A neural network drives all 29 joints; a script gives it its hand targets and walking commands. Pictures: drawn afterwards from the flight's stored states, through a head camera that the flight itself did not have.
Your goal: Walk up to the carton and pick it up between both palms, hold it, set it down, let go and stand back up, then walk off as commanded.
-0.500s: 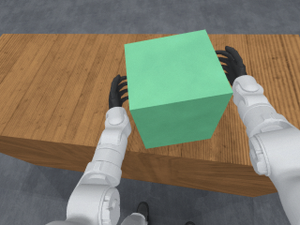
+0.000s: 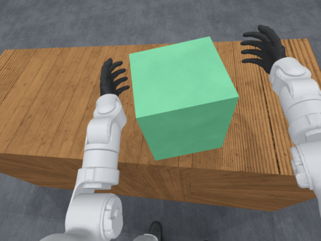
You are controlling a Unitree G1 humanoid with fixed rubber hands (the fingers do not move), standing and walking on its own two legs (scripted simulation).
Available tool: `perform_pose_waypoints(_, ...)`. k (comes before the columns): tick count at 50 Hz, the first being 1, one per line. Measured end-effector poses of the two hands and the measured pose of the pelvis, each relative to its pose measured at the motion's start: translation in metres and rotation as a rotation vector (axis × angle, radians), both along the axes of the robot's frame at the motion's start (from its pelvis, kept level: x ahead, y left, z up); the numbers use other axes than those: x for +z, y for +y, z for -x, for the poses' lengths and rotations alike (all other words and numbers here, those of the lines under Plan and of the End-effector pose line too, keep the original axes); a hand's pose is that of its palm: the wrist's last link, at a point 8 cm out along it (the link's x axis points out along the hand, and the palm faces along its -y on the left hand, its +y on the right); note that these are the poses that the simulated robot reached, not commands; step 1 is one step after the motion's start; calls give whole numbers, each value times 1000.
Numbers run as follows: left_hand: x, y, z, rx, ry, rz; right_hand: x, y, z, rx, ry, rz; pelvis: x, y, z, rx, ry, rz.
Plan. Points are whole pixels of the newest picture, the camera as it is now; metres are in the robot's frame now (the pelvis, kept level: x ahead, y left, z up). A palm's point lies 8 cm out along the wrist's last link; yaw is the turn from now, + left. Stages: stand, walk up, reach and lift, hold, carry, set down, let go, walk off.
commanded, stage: set down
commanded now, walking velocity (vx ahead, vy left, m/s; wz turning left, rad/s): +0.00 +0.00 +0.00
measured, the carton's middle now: (179, 104) +0.46 +0.06 +0.02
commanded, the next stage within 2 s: none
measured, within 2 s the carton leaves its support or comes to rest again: neither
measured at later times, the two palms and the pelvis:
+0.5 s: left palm (94, 82) +0.37 +0.22 +0.19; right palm (293, 31) +0.51 -0.15 +0.21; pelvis +0.00 +0.00 +0.00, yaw +2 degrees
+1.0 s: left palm (102, 112) +0.33 +0.20 +0.14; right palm (297, 78) +0.45 -0.18 +0.14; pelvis -0.01 -0.01 +0.00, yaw +2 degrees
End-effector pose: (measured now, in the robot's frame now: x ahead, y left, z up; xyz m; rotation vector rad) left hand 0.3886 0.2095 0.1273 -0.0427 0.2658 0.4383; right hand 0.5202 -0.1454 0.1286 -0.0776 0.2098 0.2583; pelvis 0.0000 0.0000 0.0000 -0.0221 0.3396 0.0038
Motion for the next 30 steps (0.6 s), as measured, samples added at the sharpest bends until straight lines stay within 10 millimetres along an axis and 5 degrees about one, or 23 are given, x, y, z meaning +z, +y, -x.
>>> perform_pose_waypoints(9, 40, 6, 2, 5, -3, 13, 46, 5, 3, -1, 13, -16, 2, 2, 1, 12, -62, -4)
perform_pose_waypoints(18, 61, 8, 6, 6, 4, 11, 79, 5, 5, -11, 10, -39, 2, 1, 0, 29, -99, -4)
perform_pose_waypoints(30, 46, 8, 26, 21, 17, 28, 64, -19, 22, -39, 33, -5, 4, -3, 1, 36, -153, -10)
